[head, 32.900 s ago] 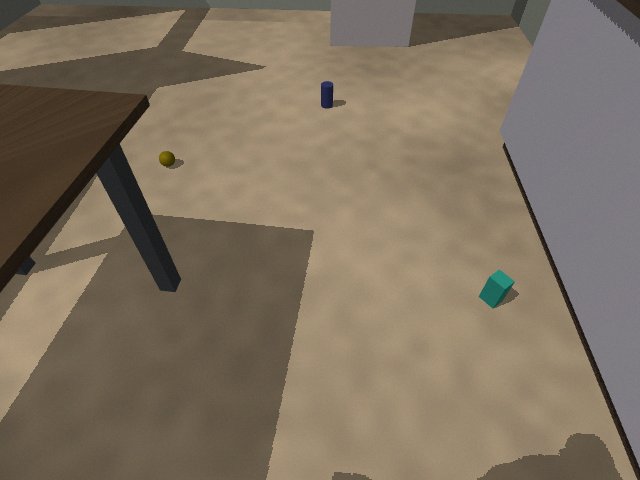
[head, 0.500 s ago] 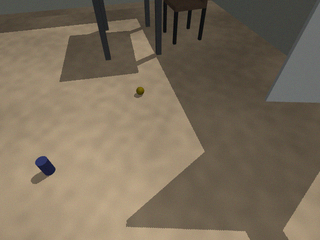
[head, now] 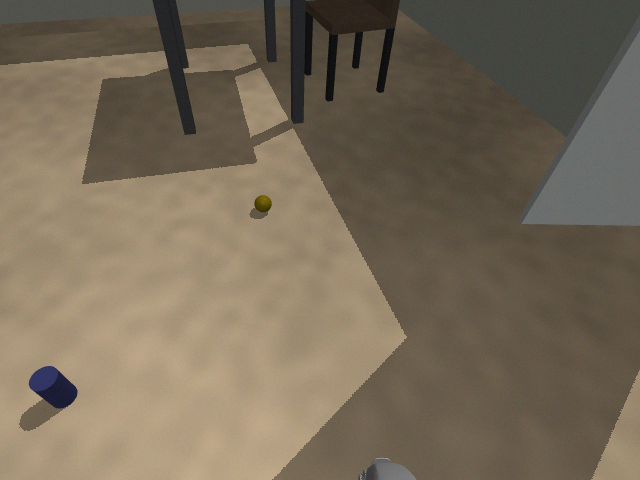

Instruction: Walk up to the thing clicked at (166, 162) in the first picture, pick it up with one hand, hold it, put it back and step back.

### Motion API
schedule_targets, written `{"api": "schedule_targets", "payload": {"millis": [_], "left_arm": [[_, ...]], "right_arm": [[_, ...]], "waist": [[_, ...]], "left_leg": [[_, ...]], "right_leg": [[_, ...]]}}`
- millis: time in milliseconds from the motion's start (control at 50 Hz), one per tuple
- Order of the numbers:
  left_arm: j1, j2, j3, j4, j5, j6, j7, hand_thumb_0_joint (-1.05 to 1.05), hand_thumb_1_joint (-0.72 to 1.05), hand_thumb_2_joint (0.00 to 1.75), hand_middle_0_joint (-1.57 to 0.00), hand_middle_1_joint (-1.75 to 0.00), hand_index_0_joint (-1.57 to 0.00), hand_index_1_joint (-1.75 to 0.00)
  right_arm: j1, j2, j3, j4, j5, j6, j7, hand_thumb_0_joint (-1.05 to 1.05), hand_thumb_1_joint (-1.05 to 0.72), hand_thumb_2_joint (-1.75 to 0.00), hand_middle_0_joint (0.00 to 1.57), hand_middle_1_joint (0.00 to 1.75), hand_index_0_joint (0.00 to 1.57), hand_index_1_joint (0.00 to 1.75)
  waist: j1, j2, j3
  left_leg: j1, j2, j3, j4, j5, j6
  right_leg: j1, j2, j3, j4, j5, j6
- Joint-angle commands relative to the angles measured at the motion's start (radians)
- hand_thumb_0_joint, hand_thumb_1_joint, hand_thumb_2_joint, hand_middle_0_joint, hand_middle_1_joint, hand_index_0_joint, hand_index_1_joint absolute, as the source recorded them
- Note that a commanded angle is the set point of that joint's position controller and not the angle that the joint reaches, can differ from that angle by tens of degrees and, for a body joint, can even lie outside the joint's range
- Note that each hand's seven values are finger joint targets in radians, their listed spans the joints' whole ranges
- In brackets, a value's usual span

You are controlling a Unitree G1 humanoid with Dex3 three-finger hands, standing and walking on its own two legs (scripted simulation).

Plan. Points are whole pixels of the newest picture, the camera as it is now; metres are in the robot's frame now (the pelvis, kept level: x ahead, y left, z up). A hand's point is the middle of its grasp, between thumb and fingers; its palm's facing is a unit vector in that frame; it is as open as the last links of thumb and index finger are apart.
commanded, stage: walk up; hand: left
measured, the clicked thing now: (263, 203) +1.36 +0.22 -0.74
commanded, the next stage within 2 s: none
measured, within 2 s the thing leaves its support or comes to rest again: neither
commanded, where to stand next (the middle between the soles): +0.97 -0.08 m, yaw +0 degrees
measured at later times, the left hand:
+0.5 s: hand (169, 374) +0.31 +0.23 -0.13, palm faces -0.02 -0.93 -0.37, open 7.4 cm
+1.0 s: hand (218, 243) +0.59 +0.20 -0.14, palm faces -0.06 -0.91 -0.42, open 7.4 cm
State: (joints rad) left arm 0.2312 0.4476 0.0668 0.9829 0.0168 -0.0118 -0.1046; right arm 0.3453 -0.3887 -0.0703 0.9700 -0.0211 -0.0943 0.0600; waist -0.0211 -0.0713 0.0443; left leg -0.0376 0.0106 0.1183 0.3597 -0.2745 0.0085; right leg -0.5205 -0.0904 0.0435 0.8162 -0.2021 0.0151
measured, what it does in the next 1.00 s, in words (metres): walks ahead: right foot, then left foot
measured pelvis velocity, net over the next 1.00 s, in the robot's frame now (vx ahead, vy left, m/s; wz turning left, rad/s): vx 0.50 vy -0.08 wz -0.01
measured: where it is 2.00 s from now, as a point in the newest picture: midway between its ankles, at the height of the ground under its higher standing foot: (335, 298)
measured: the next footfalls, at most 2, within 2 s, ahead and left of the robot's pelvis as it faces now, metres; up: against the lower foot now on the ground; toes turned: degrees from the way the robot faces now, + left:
right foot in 0.14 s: +0.25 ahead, -0.17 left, +0.00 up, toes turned -6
left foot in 0.58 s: +0.45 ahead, +0.10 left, +0.00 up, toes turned +5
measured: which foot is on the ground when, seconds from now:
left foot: down 0.00-0.18, up 0.20-0.56, down 0.58-0.98, up 1.00-1.00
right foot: up 0.00-0.12, down 0.14-0.60, up 0.62-0.94, down 0.96-1.00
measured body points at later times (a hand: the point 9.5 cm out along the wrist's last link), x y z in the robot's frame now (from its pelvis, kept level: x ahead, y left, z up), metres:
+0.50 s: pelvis +0.25 -0.04 +0.00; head +0.27 -0.05 +0.45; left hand +0.31 +0.28 -0.11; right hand +0.35 -0.37 -0.11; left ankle +0.38 +0.11 -0.71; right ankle +0.21 -0.16 -0.74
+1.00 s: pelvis +0.50 -0.08 -0.02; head +0.51 -0.10 +0.42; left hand +0.59 +0.25 -0.11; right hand +0.52 -0.41 -0.15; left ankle +0.41 +0.09 -0.73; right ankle +0.58 -0.20 -0.74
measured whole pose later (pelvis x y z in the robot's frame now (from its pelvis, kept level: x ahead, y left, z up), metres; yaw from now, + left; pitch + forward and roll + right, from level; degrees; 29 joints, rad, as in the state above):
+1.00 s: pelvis +0.50 -0.08 -0.02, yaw -1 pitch -2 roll +1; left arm 0.24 0.42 0.07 0.89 0.02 -0.07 -0.08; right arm 0.35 -0.45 -0.06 0.87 0.00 -0.06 0.05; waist -0.02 0.04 0.07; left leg -0.15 0.11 0.06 0.72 -0.46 0.00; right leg -0.41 -0.06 -0.07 0.66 -0.20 -0.01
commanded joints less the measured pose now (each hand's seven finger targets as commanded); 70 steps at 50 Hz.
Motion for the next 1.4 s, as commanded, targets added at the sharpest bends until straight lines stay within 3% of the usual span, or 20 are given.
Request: {"api": "schedule_targets", "payload": {"millis": [0, 60, 120, 140, 160, 180, 280, 440, 520, 540, 560, 580, 700, 860, 920, 940, 980, 1100, 1300, 1380], "left_arm": [[-0.15, 0.162, 0.04, -0.135, 0.001, -0.035, -0.006, 0.0, 0.9, 0.9, -0.2, -0.3, -0.2, -0.3], [-0.181, 0.139, 0.04, -0.146, 0.0, -0.044, -0.002, 0.0, 0.9, 0.9, -0.2, -0.3, -0.2, -0.3], [0.035, 0.181, 0.068, -0.085, -0.001, -0.056, 0.022, 0.0, 0.9, 0.9, -0.2, -0.3, -0.2, -0.3], [0.165, 0.252, 0.097, -0.064, 0.003, -0.063, 0.037, 0.0, 0.9, 0.9, -0.2, -0.3, -0.2, -0.3], [0.224, 0.359, 0.117, -0.073, -0.01, -0.067, 0.047, 0.0, 0.9, 0.9, -0.2, -0.3, -0.2, -0.3], [0.181, 0.346, 0.112, -0.095, -0.025, -0.065, 0.052, 0.0, 0.9, 0.9, -0.2, -0.3, -0.2, -0.3], [0.017, 0.211, 0.064, -0.153, -0.024, -0.08, 0.065, 0.0, 0.9, 0.9, -0.2, -0.3, -0.2, -0.3], [0.037, 0.237, 0.065, -0.209, -0.004, -0.093, 0.048, 0.0, 0.9, 0.9, -0.2, -0.3, -0.2, -0.3], [0.025, 0.222, 0.047, -0.221, -0.005, -0.082, 0.05, 0.0, 0.9, 0.9, -0.2, -0.3, -0.2, -0.3], [0.053, 0.174, 0.03, -0.222, -0.005, -0.08, 0.054, 0.0, 0.9, 0.9, -0.2, -0.3, -0.2, -0.3], [0.092, 0.089, 0.004, -0.237, -0.018, -0.076, 0.059, 0.0, 0.9, 0.9, -0.2, -0.3, -0.2, -0.3], [0.113, 0.165, 0.025, -0.22, -0.027, -0.069, 0.072, 0.0, 0.9, 0.9, -0.2, -0.3, -0.2, -0.3], [0.148, 0.186, 0.032, -0.136, -0.023, -0.059, 0.054, 0.0, 0.9, 0.9, -0.2, -0.3, -0.2, -0.3], [0.012, 0.161, 0.047, -0.167, -0.004, -0.059, 0.019, 0.0, 0.9, 0.9, -0.2, -0.3, -0.2, -0.3], [0.124, 0.185, 0.068, -0.126, -0.001, -0.07, 0.032, 0.0, 0.9, 0.9, -0.2, -0.3, -0.2, -0.3], [0.222, 0.22, 0.087, -0.102, 0.001, -0.08, 0.044, 0.0, 0.9, 0.9, -0.2, -0.3, -0.2, -0.3], [0.268, 0.364, 0.111, -0.124, -0.004, -0.091, 0.061, 0.0, 0.9, 0.9, -0.2, -0.3, -0.2, -0.3], [0.093, 0.22, 0.061, -0.183, -0.02, -0.1, 0.079, 0.0, 0.9, 0.9, -0.2, -0.3, -0.2, -0.3], [0.11, 0.242, 0.06, -0.228, -0.006, -0.098, 0.073, 0.0, 0.9, 0.9, -0.2, -0.3, -0.2, -0.3], [0.132, 0.181, 0.027, -0.238, -0.012, -0.086, 0.079, 0.0, 0.9, 0.9, -0.2, -0.3, -0.2, -0.3]], "right_arm": [[-0.051, -0.301, -0.078, -0.116, 0.008, -0.027, -0.024, 0.0, -0.9, -0.9, 0.2, 0.3, 0.2, 0.3], [-0.018, -0.308, -0.082, -0.119, 0.003, -0.014, -0.03, 0.0, -0.9, -0.9, 0.2, 0.3, 0.2, 0.3], [-0.031, -0.269, -0.064, -0.147, 0.002, 0.0, -0.04, 0.0, -0.9, -0.9, 0.2, 0.3, 0.2, 0.3], [0.019, -0.206, -0.041, -0.16, 0.01, 0.0, -0.039, 0.0, -0.9, -0.9, 0.2, 0.3, 0.2, 0.3], [0.049, -0.188, -0.031, -0.184, 0.032, -0.001, -0.038, 0.0, -0.9, -0.9, 0.2, 0.3, 0.2, 0.3], [-0.036, -0.261, -0.045, -0.168, 0.017, 0.007, -0.047, 0.0, -0.9, -0.9, 0.2, 0.3, 0.2, 0.3], [0.021, -0.218, -0.04, -0.112, 0.013, 0.019, -0.018, 0.0, -0.9, -0.9, 0.2, 0.3, 0.2, 0.3], [-0.155, -0.189, -0.052, -0.174, -0.003, 0.005, 0.02, 0.0, -0.9, -0.9, 0.2, 0.3, 0.2, 0.3], [-0.028, -0.231, -0.074, -0.135, -0.004, -0.009, 0.008, 0.0, -0.9, -0.9, 0.2, 0.3, 0.2, 0.3], [0.104, -0.28, -0.091, -0.102, -0.015, -0.015, -0.006, 0.0, -0.9, -0.9, 0.2, 0.3, 0.2, 0.3], [0.192, -0.369, -0.112, -0.104, -0.033, -0.02, -0.023, 0.0, -0.9, -0.9, 0.2, 0.3, 0.2, 0.3], [0.14, -0.406, -0.116, -0.146, -0.002, -0.021, -0.027, 0.0, -0.9, -0.9, 0.2, 0.3, 0.2, 0.3], [-0.048, -0.283, -0.061, -0.189, 0.02, -0.023, -0.032, 0.0, -0.9, -0.9, 0.2, 0.3, 0.2, 0.3], [-0.063, -0.305, -0.067, -0.213, 0.016, -0.017, -0.024, 0.0, -0.9, -0.9, 0.2, 0.3, 0.2, 0.3], [-0.092, -0.276, -0.055, -0.227, 0.017, -0.003, -0.027, 0.0, -0.9, -0.9, 0.2, 0.3, 0.2, 0.3], [-0.057, -0.229, -0.036, -0.223, 0.014, 0.0, -0.027, 0.0, -0.9, -0.9, 0.2, 0.3, 0.2, 0.3], [-0.052, -0.231, -0.029, -0.231, 0.022, 0.01, -0.036, 0.0, -0.9, -0.9, 0.2, 0.3, 0.2, 0.3], [0.015, -0.219, -0.031, -0.135, 0.021, 0.025, -0.018, 0.0, -0.9, -0.9, 0.2, 0.3, 0.2, 0.3], [-0.166, -0.189, -0.043, -0.205, 0.007, 0.02, 0.018, 0.0, -0.9, -0.9, 0.2, 0.3, 0.2, 0.3], [0.056, -0.259, -0.076, -0.142, -0.008, 0.003, -0.005, 0.0, -0.9, -0.9, 0.2, 0.3, 0.2, 0.3]], "waist": [[-0.01, 0.167, 0.089], [-0.023, 0.172, 0.035], [0.099, 0.042, -0.097], [0.148, -0.139, -0.178], [0.152, -0.31, -0.234], [0.156, -0.158, -0.161], [0.04, -0.09, 0.009], [0.074, -0.061, 0.022], [-0.019, 0.052, -0.041], [-0.083, 0.196, -0.112], [-0.101, 0.424, -0.165], [-0.083, 0.288, -0.156], [0.029, 0.224, -0.008], [0.013, 0.219, 0.009], [0.092, 0.117, -0.049], [0.138, -0.029, -0.105], [0.153, -0.233, -0.099], [0.043, -0.094, 0.002], [0.067, -0.049, 0.015], [-0.057, 0.176, -0.104]], "left_leg": [[-0.059, 0.244, -0.151, -0.209, -0.087, 0.175], [-0.004, 0.237, -0.11, -0.094, 0.202, 0.157], [-0.104, 0.167, -0.029, 0.3, 0.4, 0.111], [-0.298, 0.087, 0.009, 0.579, 0.238, 0.07], [-0.558, -0.061, -0.015, 0.811, -0.181, 0.025], [-0.59, 0.022, -0.137, 0.887, -0.246, 0.03], [-0.48, 0.096, -0.158, 0.726, -0.038, 0.024], [-0.376, 0.084, -0.052, 0.266, 0.123, -0.011], [-0.064, 0.018, -0.012, 0.189, 0.101, 0.02], [0.085, 0.046, -0.077, 0.137, -0.008, 0.055], [0.195, 0.301, -0.474, 0.027, -0.122, 0.117], [0.177, 0.444, -0.824, -0.134, -0.249, 0.217], [-0.134, 0.279, -0.257, -0.072, 0.178, 0.2], [-0.202, 0.229, -0.153, -0.059, 0.01, 0.182], [-0.299, 0.197, -0.11, 0.163, 0.052, 0.135], [-0.364, 0.133, -0.056, 0.408, 0.055, 0.111], [-0.658, -0.02, -0.103, 0.823, -0.282, 0.035], [-0.514, 0.064, -0.167, 0.674, -0.059, 0.012], [-0.351, 0.052, -0.058, 0.265, 0.106, 0.013], [0.063, 0.034, -0.112, 0.12, -0.001, 0.081]], "right_leg": [[-0.014, -0.034, -0.042, -0.167, 0.071, -0.017], [0.087, 0.011, -0.113, -0.25, 0.058, -0.042], [0.459, 0.073, -0.153, -0.305, 0.02, -0.072], [0.673, -0.025, 0.024, -0.365, -0.148, -0.105], [0.822, -0.305, 0.571, -0.524, -0.215, -0.241], [0.699, -0.352, 0.626, -0.548, -0.237, -0.306], [0.344, -0.16, 0.133, -0.548, -0.01, -0.229], [0.292, -0.15, 0.015, -0.555, -0.081, -0.225], [0.178, -0.103, -0.05, -0.312, 0.019, -0.175], [0.123, -0.045, -0.097, -0.036, 0.098, -0.146], [-0.058, 0.069, -0.116, 0.265, -0.181, -0.083], [-0.165, 0.139, -0.01, 0.362, -0.338, -0.074], [-0.008, -0.022, 0.007, 0.202, -0.155, -0.037], [0.145, -0.001, -0.097, -0.164, 0.032, -0.031], [0.413, 0.054, -0.139, -0.238, 0.031, -0.047], [0.559, 0.039, -0.093, -0.301, -0.062, -0.059], [0.612, -0.355, 0.624, -0.582, -0.302, -0.248], [0.369, -0.183, 0.12, -0.52, 0.154, -0.228], [0.311, -0.173, 0.002, -0.501, 0.018, -0.211], [0.153, -0.075, -0.108, -0.039, 0.191, -0.137]]}}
